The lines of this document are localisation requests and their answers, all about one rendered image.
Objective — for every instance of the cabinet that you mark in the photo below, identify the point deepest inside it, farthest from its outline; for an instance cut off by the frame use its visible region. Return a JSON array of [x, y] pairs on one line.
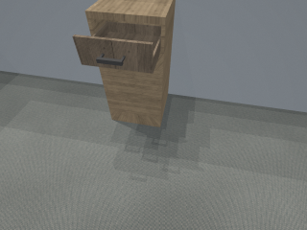
[[137, 97]]

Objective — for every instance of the drawer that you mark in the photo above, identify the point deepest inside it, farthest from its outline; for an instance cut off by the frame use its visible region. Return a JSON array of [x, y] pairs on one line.
[[140, 44]]

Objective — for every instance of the handle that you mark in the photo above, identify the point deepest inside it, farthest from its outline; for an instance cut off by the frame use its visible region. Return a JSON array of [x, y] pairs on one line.
[[110, 61]]

